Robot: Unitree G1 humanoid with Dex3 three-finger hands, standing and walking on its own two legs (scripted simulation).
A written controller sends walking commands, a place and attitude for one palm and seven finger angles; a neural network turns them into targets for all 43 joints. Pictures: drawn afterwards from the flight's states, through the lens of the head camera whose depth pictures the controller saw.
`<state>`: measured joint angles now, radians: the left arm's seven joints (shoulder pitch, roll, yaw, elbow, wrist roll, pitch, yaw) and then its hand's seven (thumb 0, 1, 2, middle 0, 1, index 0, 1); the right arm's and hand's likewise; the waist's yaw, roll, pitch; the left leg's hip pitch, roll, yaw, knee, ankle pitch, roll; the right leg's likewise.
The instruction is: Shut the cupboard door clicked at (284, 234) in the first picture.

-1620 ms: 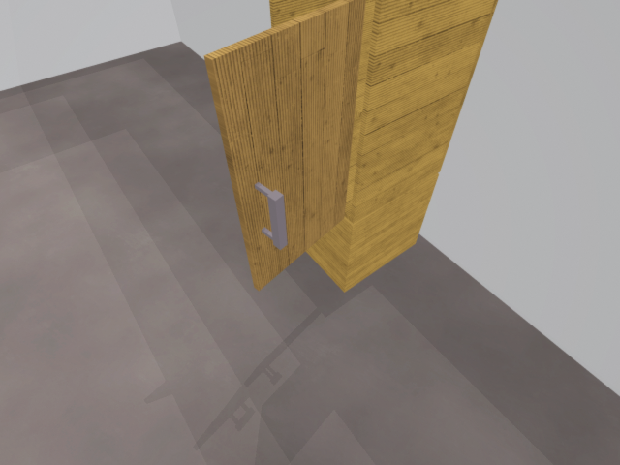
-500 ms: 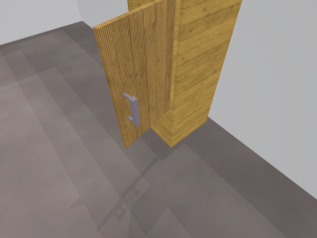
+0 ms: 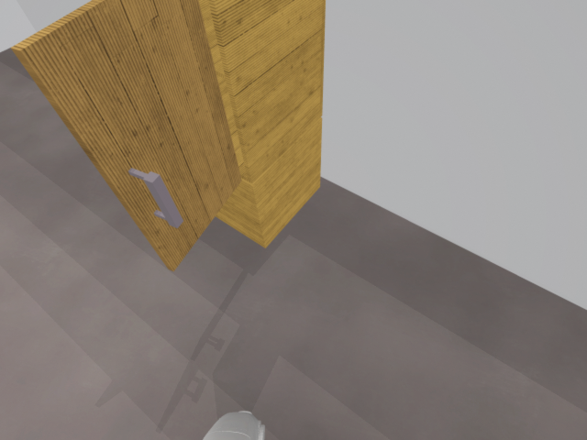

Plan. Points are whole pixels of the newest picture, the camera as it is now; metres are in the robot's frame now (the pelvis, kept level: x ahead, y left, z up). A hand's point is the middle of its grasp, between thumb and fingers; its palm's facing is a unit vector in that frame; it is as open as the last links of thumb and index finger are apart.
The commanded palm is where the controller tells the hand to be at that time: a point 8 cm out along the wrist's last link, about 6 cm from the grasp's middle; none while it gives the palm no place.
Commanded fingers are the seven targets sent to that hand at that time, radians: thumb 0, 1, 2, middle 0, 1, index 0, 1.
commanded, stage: walk around to get in front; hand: left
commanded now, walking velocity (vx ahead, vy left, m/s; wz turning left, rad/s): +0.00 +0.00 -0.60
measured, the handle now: (156, 198) +0.53 +0.33 -0.08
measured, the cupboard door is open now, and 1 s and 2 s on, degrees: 100 100 100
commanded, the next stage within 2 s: none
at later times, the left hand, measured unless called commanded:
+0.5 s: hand (207, 415) +0.16 +0.17 -0.17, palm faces -0.25 -0.92 -0.29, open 7.4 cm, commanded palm none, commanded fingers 0.00 0.90 0.90 -0.20 -0.30 -0.20 -0.30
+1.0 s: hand (275, 370) +0.24 +0.06 -0.16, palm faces -0.56 -0.80 -0.23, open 7.4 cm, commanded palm none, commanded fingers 0.00 0.90 0.90 -0.20 -0.30 -0.20 -0.30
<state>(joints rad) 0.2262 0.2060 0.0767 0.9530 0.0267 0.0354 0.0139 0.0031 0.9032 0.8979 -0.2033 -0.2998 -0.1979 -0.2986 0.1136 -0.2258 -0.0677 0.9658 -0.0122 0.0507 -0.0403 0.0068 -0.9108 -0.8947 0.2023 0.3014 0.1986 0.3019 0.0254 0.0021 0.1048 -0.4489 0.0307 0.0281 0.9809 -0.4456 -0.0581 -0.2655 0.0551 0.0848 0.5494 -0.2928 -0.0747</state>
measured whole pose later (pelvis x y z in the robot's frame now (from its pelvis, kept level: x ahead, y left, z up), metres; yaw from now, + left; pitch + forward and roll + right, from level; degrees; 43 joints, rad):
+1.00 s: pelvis +0.02 -0.04 +0.00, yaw -35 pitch +2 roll -1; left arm 0.11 0.25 0.07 0.88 0.02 0.07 -0.04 0.01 0.91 0.90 -0.20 -0.30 -0.20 -0.30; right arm 0.26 -0.21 -0.03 0.91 -0.04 0.01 -0.03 0.00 -0.90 -0.89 0.21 0.30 0.20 0.30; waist -0.01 0.02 0.10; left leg -0.25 0.16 0.15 0.54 -0.30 -0.05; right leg -0.39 -0.01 -0.06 0.80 -0.44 0.03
